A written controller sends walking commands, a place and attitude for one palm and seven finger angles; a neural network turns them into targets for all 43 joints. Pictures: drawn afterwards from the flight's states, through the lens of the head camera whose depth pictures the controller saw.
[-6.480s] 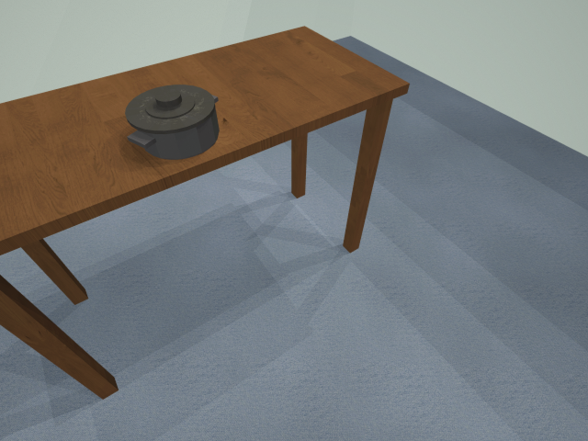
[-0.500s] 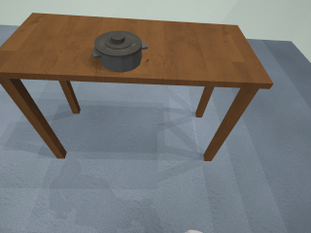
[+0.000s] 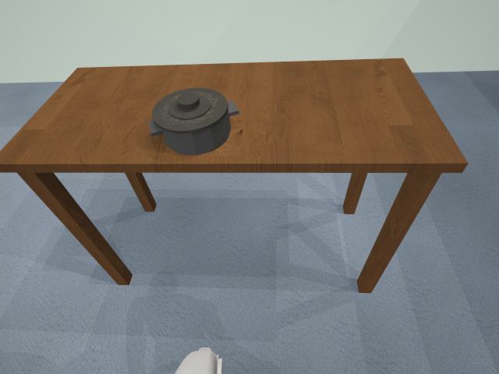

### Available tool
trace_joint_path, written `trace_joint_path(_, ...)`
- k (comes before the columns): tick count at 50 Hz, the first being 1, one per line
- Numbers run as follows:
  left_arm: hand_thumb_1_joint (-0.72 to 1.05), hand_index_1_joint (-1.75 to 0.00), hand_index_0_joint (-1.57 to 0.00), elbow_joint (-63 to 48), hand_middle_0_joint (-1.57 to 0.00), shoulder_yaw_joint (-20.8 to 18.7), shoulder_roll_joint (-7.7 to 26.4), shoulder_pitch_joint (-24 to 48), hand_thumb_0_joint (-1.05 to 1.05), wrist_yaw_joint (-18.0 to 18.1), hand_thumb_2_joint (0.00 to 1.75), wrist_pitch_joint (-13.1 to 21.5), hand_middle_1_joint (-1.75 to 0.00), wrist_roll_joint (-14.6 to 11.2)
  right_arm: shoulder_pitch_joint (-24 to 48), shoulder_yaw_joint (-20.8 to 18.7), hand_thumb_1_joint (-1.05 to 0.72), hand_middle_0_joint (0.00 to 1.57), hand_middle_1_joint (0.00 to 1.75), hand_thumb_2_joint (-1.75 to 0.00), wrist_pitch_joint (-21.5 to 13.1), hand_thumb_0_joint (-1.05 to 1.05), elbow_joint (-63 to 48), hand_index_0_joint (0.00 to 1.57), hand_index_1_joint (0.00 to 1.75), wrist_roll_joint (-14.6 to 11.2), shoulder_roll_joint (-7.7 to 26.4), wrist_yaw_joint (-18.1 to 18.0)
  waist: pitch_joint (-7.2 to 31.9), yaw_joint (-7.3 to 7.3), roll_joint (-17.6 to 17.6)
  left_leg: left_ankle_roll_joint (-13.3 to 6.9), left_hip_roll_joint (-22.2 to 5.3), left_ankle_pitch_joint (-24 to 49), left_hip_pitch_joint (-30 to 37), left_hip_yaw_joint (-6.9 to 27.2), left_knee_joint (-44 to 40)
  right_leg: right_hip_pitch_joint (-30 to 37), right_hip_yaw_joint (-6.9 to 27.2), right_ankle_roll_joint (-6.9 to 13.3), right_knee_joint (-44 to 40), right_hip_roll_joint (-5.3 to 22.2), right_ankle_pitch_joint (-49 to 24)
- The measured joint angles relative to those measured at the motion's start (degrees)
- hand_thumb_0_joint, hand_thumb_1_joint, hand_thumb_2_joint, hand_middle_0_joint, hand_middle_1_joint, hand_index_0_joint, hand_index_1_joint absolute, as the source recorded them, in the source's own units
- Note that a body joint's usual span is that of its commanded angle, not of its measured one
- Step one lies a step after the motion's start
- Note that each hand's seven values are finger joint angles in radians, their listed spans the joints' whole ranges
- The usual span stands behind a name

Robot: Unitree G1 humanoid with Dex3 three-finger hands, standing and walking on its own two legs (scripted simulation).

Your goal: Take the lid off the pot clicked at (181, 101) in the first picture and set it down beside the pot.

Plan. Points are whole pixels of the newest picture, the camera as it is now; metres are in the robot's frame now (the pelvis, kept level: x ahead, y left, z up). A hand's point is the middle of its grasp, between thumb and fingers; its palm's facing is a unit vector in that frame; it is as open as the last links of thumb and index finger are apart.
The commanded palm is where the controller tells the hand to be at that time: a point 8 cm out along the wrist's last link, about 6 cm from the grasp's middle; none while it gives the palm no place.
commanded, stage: take the last steps up to it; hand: left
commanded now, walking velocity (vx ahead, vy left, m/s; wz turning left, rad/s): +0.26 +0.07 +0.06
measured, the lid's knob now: (188, 101) +0.68 +0.18 +0.09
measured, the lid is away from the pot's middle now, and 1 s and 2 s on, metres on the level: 0.00 0.00 0.00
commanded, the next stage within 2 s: come to a stop and stand still in 0.26 s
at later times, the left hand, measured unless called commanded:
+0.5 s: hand (133, 350) +0.20 +0.27 -0.19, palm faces +0.08 -0.98 -0.19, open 7.3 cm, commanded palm none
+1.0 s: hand (159, 320) +0.26 +0.22 -0.17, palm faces -0.01 -0.96 -0.27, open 7.3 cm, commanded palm none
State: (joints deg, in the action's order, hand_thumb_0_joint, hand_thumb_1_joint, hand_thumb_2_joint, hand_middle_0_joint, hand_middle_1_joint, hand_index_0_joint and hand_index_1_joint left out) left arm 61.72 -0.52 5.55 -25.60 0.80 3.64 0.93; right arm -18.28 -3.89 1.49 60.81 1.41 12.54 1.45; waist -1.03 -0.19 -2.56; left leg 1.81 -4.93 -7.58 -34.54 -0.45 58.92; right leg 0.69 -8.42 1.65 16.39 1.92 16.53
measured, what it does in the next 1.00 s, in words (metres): walks ahead: left foot, then right foot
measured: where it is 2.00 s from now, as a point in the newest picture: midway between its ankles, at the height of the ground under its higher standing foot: outside the picture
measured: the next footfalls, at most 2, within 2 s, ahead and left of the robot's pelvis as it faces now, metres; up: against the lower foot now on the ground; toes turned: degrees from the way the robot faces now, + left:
left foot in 0.24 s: +0.21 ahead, +0.15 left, +0.00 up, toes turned +8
right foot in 0.82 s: +0.23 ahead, -0.08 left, +0.00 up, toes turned -4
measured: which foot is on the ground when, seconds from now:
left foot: up 0.00-0.22, down 0.24-0.84, up 0.86-1.00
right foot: down 0.00-0.24, up 0.26-0.80, down 0.82-1.00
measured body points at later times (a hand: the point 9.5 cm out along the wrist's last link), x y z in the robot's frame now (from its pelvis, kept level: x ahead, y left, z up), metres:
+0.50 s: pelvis +0.17 +0.08 -0.01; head +0.19 +0.11 +0.44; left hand +0.20 +0.32 -0.17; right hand +0.26 -0.15 -0.14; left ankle +0.17 +0.14 -0.75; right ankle +0.18 -0.06 -0.68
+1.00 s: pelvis +0.19 +0.04 -0.01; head +0.24 +0.01 +0.43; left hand +0.26 +0.27 -0.15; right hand +0.20 -0.21 -0.18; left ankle +0.13 +0.16 -0.67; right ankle +0.19 -0.08 -0.75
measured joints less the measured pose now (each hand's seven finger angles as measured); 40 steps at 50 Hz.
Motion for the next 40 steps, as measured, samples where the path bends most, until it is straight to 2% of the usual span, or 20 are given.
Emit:
trace_joint_path(5,0.91,-0.3,-0.2,2.41,-0.2,0.27,-1.22,-3.01,0.01,0.43,0.89,0.44,-0.3,0.32,4.41,0.67,-0.91,0.2,0.3,-0.9,-0.02,0.0,-0.52,0.19,0.3,-0.15,-0.86,0.38,-1.46,2.09,0.13,-0.32,-0.27,0.23,0.25,-2.95,-8.07,2.83,-0.93,-1.46,-1.01,0.51,2.44)
trace_joint_path(10,0.91,-0.3,-0.2,4.41,-0.2,0.12,-1.05,-4.78,0.01,0.79,0.89,-0.14,-0.3,0.53,10.29,1.75,-0.91,0.2,0.3,-0.9,-1.44,0.0,-2.34,0.19,0.3,-0.34,-2.28,0.49,-2.9,3.97,1.36,-2.66,2.39,-2.84,6.19,-6.35,-20.32,4.24,-1.04,-3.99,2.22,2.03,7.32)
trace_joint_path(12,0.91,-0.3,-0.2,5.18,-0.2,-0.04,-0.76,-5.26,0.01,0.79,0.89,-0.64,-0.3,0.24,11.73,2.08,-0.91,0.2,0.3,-0.9,-3.06,0.0,-3.49,0.19,0.3,-0.12,-2.74,0.06,-3.19,3.53,1.89,-4.35,3.99,-2.8,10.34,-7.11,-25.0,1.56,-0.79,-4.35,11.73,3.44,11.09)
trace_joint_path(13,0.91,-0.3,-0.2,5.47,-0.2,-0.13,-0.34,-4.44,0.01,0.73,0.89,-1.16,-0.3,-0.12,12.37,2.09,-0.91,0.2,0.3,-0.9,-3.8,0.0,-3.97,0.19,0.3,0.03,-3.18,-0.31,-3.69,3.23,2.62,-5.39,4.71,-4.82,10.27,-7.38,-23.26,-1.84,0.5,-3.71,20.78,4.28,12.12)
trace_joint_path(15,0.91,-0.3,-0.2,5.17,-0.2,-0.34,0.5,-2.24,0.01,0.93,0.89,-2.08,-0.3,-0.5,12.86,2.43,-0.91,0.2,0.3,-0.9,-4.54,0.0,-4.57,0.19,0.3,-0.26,-3.77,-0.95,-4.29,3.54,3.33,-6.71,5.14,-7.62,11.76,-8.25,-21.82,-9.96,4.42,-2.21,39.51,3.66,13.75)
trace_joint_path(16,0.91,-0.3,-0.2,4.84,-0.2,-0.56,0.93,-1.02,0.01,1.04,0.89,-2.34,-0.3,-0.55,12.73,2.57,-0.91,0.2,0.3,-0.9,-4.72,0.0,-4.54,0.19,0.3,-0.38,-4.06,-1.26,-4.14,3.6,3.53,-6.78,5.24,-7.9,13.19,-8.7,-22.75,-13.78,5.3,-1.83,46.24,3.32,12.75)
trace_joint_path(17,0.91,-0.3,-0.2,4.28,-0.2,-0.82,1.41,0.29,0.01,1.06,0.89,-2.52,-0.3,-0.52,12.38,2.71,-0.91,0.2,0.3,-0.9,-4.82,0.0,-4.48,0.19,0.3,-0.45,-4.35,-1.54,-3.84,3.5,3.7,-6.63,5.39,-7.69,14.7,-9.04,-24.22,-17.29,5.53,-1.73,50.83,3.19,11.49)
trace_joint_path(19,0.91,-0.3,-0.2,2.66,-0.2,-1.38,2.49,3.24,0.01,1.0,0.89,-2.77,-0.3,-0.17,11.26,2.69,-0.91,0.2,0.3,-0.9,-5.27,-0.01,-4.27,0.2,0.3,-0.77,-4.95,-2.04,-3.27,3.23,4.22,-7.09,5.97,-7.03,17.81,-9.51,-27.95,-23.06,5.26,-1.97,54.04,3.54,8.36)
trace_joint_path(22,0.91,-0.3,-0.2,-0.28,-0.2,-1.88,3.72,7.6,0.01,1.3,0.89,-3.04,-0.3,0.01,9.97,2.14,-0.94,0.2,0.3,-0.9,-6.08,-0.03,-4.36,0.2,0.3,-1.21,-4.43,-3.18,-2.28,2.32,4.87,-7.4,6.84,-5.59,21.55,-9.71,-33.24,-28.47,5.34,-2.99,50.08,3.76,4.03)
trace_joint_path(26,0.92,-0.3,-0.2,-3.58,-0.19,-2.09,4.87,12.68,0.0,1.87,0.9,-3.87,-0.3,0.09,8.25,2.82,-0.94,0.2,0.3,-0.9,-4.75,-0.03,-2.91,0.2,0.3,-0.96,-3.89,-3.76,-1.42,1.28,5.38,-7.16,7.06,-5.2,24.55,-8.67,-36.37,-29.81,6.42,-3.93,41.71,2.66,0.22)
trace_joint_path(31,0.92,-0.3,-0.2,-6.35,-0.19,-2.11,5.45,16.13,0.0,1.72,0.9,-5.77,-0.3,0.24,6.35,2.72,-0.93,0.2,0.3,-0.9,-2.13,-0.02,-2.09,0.2,0.3,-0.61,-4.21,-4.03,-1.75,-0.15,4.95,-6.56,5.87,-6.93,26.07,-7.69,-35.57,-27.5,6.99,-3.71,36.76,0.6,1.37)
trace_joint_path(36,0.92,-0.3,-0.2,-7.9,-0.19,-2.15,5.47,17.46,0.0,1.55,0.9,-6.87,-0.3,-0.04,4.99,2.17,-0.92,0.2,0.3,-0.9,-0.58,-0.01,-2.29,0.2,0.3,-0.04,-4.48,-3.82,-3.52,-1.47,3.58,-5.56,4.43,-8.6,25.58,-7.63,-33.45,-23.96,7.18,-2.88,32.88,-0.64,5.48)
trace_joint_path(38,0.92,-0.3,-0.2,-8.21,-0.19,-2.03,5.29,17.62,0.0,1.48,0.9,-6.81,-0.3,-0.19,4.62,1.92,-0.91,0.2,0.3,-0.9,-0.2,-0.01,-2.26,0.2,0.3,0.06,-4.33,-3.64,-4.31,-1.82,2.76,-4.99,3.89,-9.2,24.99,-7.71,-32.44,-21.72,6.95,-2.38,28.81,-0.62,5.83)
trace_joint_path(40,0.91,-0.3,-0.2,-8.39,-0.2,-1.86,5.16,17.37,0.0,1.35,0.89,-6.29,-0.3,-0.26,4.15,1.71,-0.91,0.2,0.3,-0.9,0.09,0.0,-2.08,0.2,0.3,-0.06,-4.07,-3.35,-4.78,-1.8,2.07,-4.23,3.44,-10.02,24.17,-7.94,-30.95,-18.62,6.58,-2.19,21.84,-0.3,1.82)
